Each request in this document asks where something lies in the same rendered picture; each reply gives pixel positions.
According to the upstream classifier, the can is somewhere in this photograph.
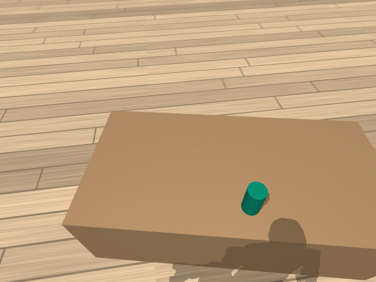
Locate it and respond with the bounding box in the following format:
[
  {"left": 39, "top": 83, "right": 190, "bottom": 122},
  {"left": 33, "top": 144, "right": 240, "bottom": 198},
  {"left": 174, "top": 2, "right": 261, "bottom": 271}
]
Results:
[{"left": 241, "top": 182, "right": 268, "bottom": 216}]

